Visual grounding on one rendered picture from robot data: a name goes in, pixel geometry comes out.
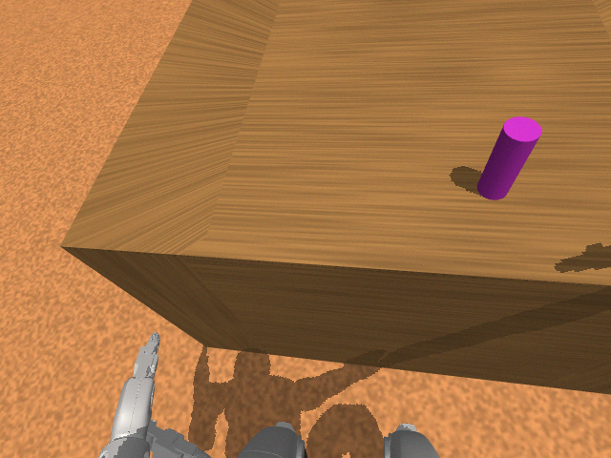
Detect left robot arm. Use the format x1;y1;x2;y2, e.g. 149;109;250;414
98;437;150;458

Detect can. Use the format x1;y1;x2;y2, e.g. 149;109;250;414
477;116;542;200

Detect left robot hand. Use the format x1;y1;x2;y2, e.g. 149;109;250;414
110;332;212;458

